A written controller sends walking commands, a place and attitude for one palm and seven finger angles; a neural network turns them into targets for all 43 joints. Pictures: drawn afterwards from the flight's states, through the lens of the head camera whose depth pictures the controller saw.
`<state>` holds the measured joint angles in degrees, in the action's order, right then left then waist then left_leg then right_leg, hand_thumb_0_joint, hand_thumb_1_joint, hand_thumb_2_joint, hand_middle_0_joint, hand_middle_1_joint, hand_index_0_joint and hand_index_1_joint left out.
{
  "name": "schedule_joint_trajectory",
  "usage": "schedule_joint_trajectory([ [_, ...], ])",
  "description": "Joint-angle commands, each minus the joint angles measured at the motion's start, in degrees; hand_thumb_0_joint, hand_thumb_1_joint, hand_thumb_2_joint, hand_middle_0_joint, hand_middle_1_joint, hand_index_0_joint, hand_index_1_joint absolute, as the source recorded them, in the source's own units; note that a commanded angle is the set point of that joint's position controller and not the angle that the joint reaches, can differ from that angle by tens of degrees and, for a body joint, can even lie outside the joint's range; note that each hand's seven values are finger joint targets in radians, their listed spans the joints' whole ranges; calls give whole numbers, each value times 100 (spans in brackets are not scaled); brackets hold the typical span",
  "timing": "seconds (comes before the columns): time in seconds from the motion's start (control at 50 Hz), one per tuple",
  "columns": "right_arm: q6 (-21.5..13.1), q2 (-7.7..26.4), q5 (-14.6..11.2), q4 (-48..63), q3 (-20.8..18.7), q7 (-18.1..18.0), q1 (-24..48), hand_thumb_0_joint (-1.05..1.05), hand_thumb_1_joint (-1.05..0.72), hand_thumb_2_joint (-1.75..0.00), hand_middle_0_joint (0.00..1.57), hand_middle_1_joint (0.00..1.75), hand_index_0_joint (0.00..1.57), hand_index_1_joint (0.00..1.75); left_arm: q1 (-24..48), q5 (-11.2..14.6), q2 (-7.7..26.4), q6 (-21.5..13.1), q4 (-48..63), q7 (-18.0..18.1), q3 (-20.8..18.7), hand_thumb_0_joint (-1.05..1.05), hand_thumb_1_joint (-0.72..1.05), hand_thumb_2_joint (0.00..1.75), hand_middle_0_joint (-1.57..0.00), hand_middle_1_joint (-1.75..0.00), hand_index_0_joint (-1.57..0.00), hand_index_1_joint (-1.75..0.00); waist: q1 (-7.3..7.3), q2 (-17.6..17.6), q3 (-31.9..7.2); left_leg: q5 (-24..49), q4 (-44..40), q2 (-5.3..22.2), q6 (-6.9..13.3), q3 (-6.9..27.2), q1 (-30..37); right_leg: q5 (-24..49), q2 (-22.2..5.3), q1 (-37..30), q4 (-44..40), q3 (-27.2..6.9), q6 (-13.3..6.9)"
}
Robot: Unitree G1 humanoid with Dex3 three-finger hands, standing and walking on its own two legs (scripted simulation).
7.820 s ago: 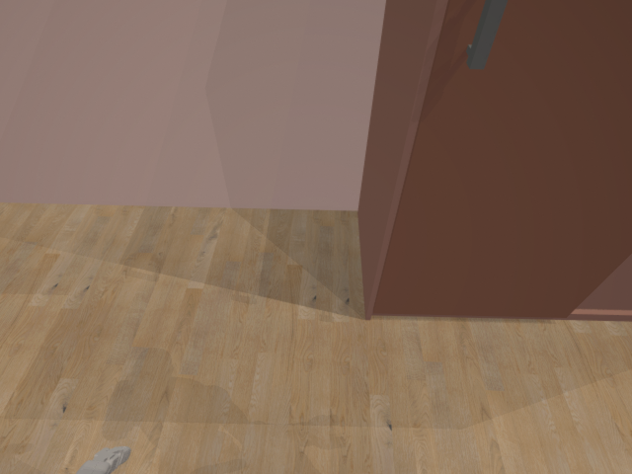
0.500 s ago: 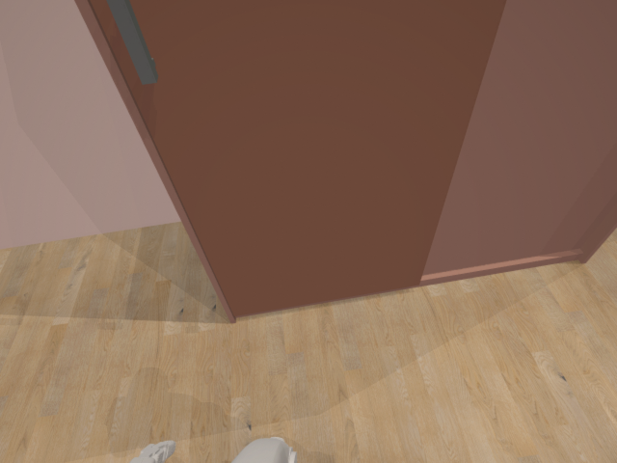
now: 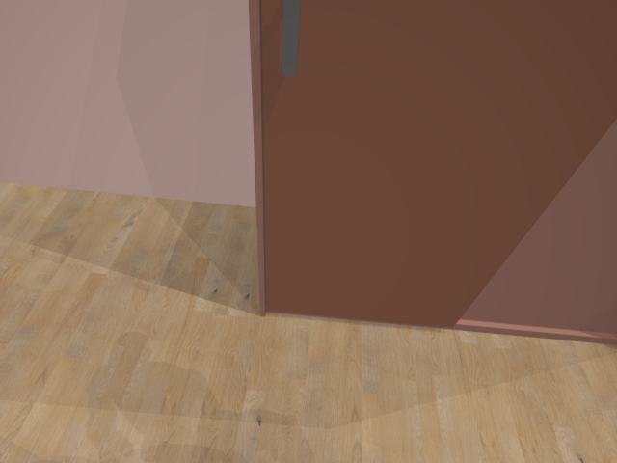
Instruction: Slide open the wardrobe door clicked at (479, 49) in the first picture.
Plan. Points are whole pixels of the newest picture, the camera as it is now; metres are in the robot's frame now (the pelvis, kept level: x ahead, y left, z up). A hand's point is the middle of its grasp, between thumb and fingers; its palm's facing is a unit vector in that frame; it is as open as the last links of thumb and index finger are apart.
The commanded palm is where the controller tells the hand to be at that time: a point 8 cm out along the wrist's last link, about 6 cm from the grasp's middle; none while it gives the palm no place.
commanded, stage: take the last steps up to it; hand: left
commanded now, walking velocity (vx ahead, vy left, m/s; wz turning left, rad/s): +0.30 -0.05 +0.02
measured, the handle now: (292, 25) +0.70 +0.10 +0.24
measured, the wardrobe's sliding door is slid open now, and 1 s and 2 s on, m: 0.00 0.00 0.00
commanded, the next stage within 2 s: come to a stop and stand still in 0.62 s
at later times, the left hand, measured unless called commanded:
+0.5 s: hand out of the picture +0.13 +0.12 -0.17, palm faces +0.09 -0.97 -0.21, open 7.3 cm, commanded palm none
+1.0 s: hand (210, 399) +0.25 +0.17 -0.19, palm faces +0.09 -0.98 -0.18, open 7.4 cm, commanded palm none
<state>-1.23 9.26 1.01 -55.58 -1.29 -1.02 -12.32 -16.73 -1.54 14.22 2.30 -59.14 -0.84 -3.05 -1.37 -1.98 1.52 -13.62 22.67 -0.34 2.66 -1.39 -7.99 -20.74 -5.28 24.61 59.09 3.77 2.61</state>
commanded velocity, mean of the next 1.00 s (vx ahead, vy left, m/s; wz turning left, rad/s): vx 0.07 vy -0.06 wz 0.02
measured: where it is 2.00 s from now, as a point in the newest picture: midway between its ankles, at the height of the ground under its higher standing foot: outside the picture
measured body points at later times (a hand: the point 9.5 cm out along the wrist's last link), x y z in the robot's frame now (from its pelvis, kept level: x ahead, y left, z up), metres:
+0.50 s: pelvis +0.12 -0.05 +0.00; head +0.13 -0.07 +0.45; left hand +0.13 +0.17 -0.15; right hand +0.11 -0.29 -0.17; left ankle +0.14 +0.08 -0.68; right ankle +0.10 -0.14 -0.75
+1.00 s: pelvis +0.23 -0.01 -0.01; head +0.27 +0.02 +0.44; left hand +0.24 +0.23 -0.18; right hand +0.33 -0.24 -0.14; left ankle +0.28 +0.08 -0.75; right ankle +0.22 -0.16 -0.68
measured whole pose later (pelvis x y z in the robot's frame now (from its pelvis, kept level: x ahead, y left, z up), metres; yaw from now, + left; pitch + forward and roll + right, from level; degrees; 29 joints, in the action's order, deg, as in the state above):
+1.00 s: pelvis +0.23 -0.01 -0.01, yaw +1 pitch -1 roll -2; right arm -0.5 8.1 0.8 -58.3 -2.2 -3.1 -5.9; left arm -12.4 -1.2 10.2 2.9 -60.1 1.8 -3.5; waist -1.0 -1.5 5.8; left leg -9.9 26.8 2.7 3.5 -8.2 -16.1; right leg -25.9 -2.9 25.2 59.0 1.1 2.5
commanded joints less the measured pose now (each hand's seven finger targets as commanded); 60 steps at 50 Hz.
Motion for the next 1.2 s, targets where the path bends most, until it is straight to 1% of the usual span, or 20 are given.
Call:
schedule_joint_trajectory([
  [0.0, -104, 1001, 5, -61, -285, -61, -782, 0, -90, -90, 20, 30, 20, 30, 448, -11, 181, -223, 493, -14, 0, 0, 90, 90, -20, -30, -20, -30, 350, 829, 308, -337, -1339, 1514, 779, 1491, 514, 207, -97, 982, -413, -150, 40],
  [0.14, -109, 1033, 69, -257, -324, -45, -869, 0, -90, -90, 20, 30, 20, 30, 791, 16, -3, -296, 606, -50, -11, 0, 90, 90, -20, -30, -20, -30, 355, 971, 571, -579, -1264, 1570, 807, 1425, -19, 151, 10, 167, -1910, 7, -57],
  [0.22, -105, 850, 45, -406, -269, -36, -795, 0, -90, -90, 20, 30, 20, 30, -177, 0, 68, -413, 217, -27, -114, 0, 90, 90, -20, -30, -20, -30, -123, 394, 281, -635, -71, 1045, 418, 881, -1038, 779, 290, -1943, -3188, 143, -178],
  [0.24, -133, 646, 5, -398, -221, -13, -832, 0, -90, -90, 20, 30, 20, 30, -746, -26, 360, -485, 45, 10, -180, 0, 90, 90, -20, -30, -20, -30, -370, -196, 40, -829, 1044, 610, 192, 409, -1642, 152, -257, -2791, -3654, -556, -353],
  [0.26, -160, 259, -37, -245, -135, 31, -888, 0, -90, -90, 20, 30, 20, 30, -1215, -50, 918, -546, -74, 83, -292, 0, 90, 90, -20, -30, -20, -30, -486, -1730, -132, -1665, 2779, -69, -86, -278, -2794, -482, -1670, -3461, -4517, -2625, -897],
  [0.28, -131, 605, 7, -83, -214, 45, -511, 0, -90, -90, 20, 30, 20, 30, -1467, 55, 920, -508, -96, 135, -283, 0, 90, 90, -20, -30, -20, -30, -613, -1160, -41, -1991, 3671, 124, -32, 57, -2947, -1069, -2031, -2935, -5032, -3178, -1232],
  [0.32, -80, 583, 28, -217, -289, 97, -459, 0, -90, -90, 20, 30, 20, 30, -606, 73, 560, -519, 44, 153, -208, 0, 90, 90, -20, -30, -20, -30, -236, -890, 457, -1035, 4287, 460, -26, 230, -2921, -1704, -1671, -1889, -5267, -2615, -1128],
  [0.36, -24, 390, 56, -366, -283, 122, -649, 0, -90, -90, 20, 30, 20, 30, -230, 62, 119, -560, 98, 203, -100, 0, 90, 90, -20, -30, -20, -30, 31, -238, 493, -449, 4199, 667, -141, 208, -2573, -404, -1340, -1577, -5140, -1587, -1040],
  [0.42, 28, 143, 69, -448, -233, 131, -837, 0, -90, -90, 20, 30, 20, 30, -390, 41, -94, -652, 6, 211, -6, 0, 90, 90, -20, -30, -20, -30, 173, -329, 378, -138, 3806, 641, -308, -39, -2435, 1542, -1013, -1628, -4903, -624, -971],
  [0.6, -68, 15, 1, -149, -156, 205, 195, 0, -90, -90, 20, 30, 20, 30, -850, 15, 60, -656, -410, 248, 27, 0, 90, 90, -20, -30, -20, -30, -12, -630, 489, 105, 1731, 504, -313, -443, -1810, 3039, -999, -1806, -4410, -328, -1010],
  [0.68, -188, 381, 41, -493, -218, 116, -811, 0, -90, -90, 20, 30, 20, 30, -761, 60, -17, -568, -454, 259, 16, 0, 90, 90, -20, -30, -20, -30, 465, 57, -93, 930, 502, 342, -208, -431, 178, 2725, -547, -1390, -2744, 26, -674],
  [0.72, -188, 1209, 42, -631, -350, -23, -1595, 0, -90, -90, 20, 30, 20, 30, -1100, 153, -433, -522, -354, 245, 123, 0, 90, 90, -20, -30, -20, -30, 558, 1945, -1008, 3673, -83, 2528, 804, 1939, 1637, -1481, 439, 85, -243, 405, -173],
  [0.74, -95, 1080, 8, -582, -259, -75, -1243, 0, -90, -90, 20, 30, 20, 30, -1018, 115, -353, -458, -369, 306, 113, 0, 90, 90, -20, -30, -20, -30, 405, 1337, -849, 3762, -182, 2598, 989, 1642, 986, -1686, 240, -196, 18, -123, -253],
  [0.8, -81, 665, 1, -369, -121, -204, -205, 0, -90, -90, 20, 30, 20, 30, -689, 83, -456, -267, -490, 325, 140, 0, 90, 90, -20, -30, -20, -30, 160, 773, 6, 4309, -381, 2180, 779, 1007, -301, -1020, -98, -502, -400, -364, -46],
  [1.0, 138, 901, 28, -53, -393, -222, 149, 0, -90, -90, 20, 30, 20, 30, -176, 11, -116, 161, 231, 257, -165, 0, 90, 90, -20, -30, -20, -30, 110, 1021, -476, 3585, -219, 1978, 762, 359, -201, -252, 259, 149, 509, -485, 76],
  [1.1, 190, 963, 85, 25, -448, -117, 153, 0, -90, -90, 20, 30, 20, 30, 251, 21, -115, 116, 531, 221, -100, 0, 90, 90, -20, -30, -20, -30, 204, 1506, -327, 1744, -408, 1807, 666, 540, -473, -441, 237, -359, -922, -182, -8],
  [1.12, 17, 1598, -43, 103, -562, -96, 539, 0, -90, -90, 20, 30, 20, 30, -104, 84, 209, -40, 374, 313, -13, 0, 90, 90, -20, -30, -20, -30, -88, 973, -1093, 2491, 626, 1913, 347, 415, -275, -234, -87, -474, -1913, -654, -264],
  [1.14, 130, 1130, -9, 372, -438, 43, 241, 0, -90, -90, 20, 30, 20, 30, 30, -2, 343, -52, 755, 293, -17, 0, 90, 90, -20, -30, -20, -30, 6, 542, -938, 494, 757, 1361, 145, 61, -1010, 4, 332, -839, -2579, -229, -270],
  [1.16, 175, 800, 77, 549, -376, 77, 196, 0, -90, -90, 20, 30, 20, 30, 23, -44, 410, -144, 798, 255, -66, 0, 90, 90, -20, -30, -20, -30, -52, 453, -690, -387, 1249, 679, -90, -360, -1276, 262, -75, -890, -3202, -808, -495],
  [1.18, 173, 467, 84, 553, -314, 92, 5, 0, -90, -90, 20, 30, 20, 30, 153, -87, 815, -214, 798, 280, -119, 0, 90, 90, -20, -30, -20, -30, 140, -417, -462, -989, 1941, 259, -297, -572, -1660, 638, -798, -647, -3481, -1714, -823],
])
